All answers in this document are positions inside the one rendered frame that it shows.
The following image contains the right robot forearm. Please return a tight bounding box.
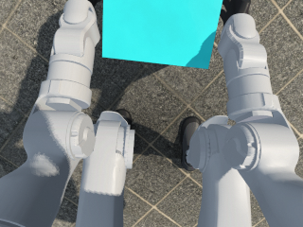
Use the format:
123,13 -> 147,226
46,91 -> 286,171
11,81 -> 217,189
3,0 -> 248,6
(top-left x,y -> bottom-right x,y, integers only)
217,13 -> 294,133

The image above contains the left robot upper arm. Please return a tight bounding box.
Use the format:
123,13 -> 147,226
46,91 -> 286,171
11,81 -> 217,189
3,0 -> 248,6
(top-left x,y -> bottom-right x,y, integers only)
0,110 -> 96,227

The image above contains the right robot shin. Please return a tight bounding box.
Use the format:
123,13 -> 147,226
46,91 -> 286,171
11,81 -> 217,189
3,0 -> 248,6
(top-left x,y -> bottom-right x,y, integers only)
186,115 -> 229,169

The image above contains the left robot forearm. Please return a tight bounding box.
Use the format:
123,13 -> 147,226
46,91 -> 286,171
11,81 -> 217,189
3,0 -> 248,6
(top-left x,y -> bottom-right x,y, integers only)
23,0 -> 100,147

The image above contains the carton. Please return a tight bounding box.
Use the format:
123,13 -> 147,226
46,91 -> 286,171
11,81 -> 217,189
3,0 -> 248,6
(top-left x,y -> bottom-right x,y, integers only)
102,0 -> 223,69

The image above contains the right robot foot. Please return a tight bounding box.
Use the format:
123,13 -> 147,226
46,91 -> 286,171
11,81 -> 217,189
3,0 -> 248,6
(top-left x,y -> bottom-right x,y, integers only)
180,116 -> 201,171

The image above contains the right robot upper arm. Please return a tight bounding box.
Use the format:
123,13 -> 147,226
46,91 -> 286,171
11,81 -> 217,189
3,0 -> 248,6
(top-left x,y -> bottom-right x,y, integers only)
223,122 -> 303,227

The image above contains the robot right hand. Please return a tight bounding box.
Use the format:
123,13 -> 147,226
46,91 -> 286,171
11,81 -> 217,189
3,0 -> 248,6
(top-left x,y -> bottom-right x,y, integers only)
220,0 -> 251,26

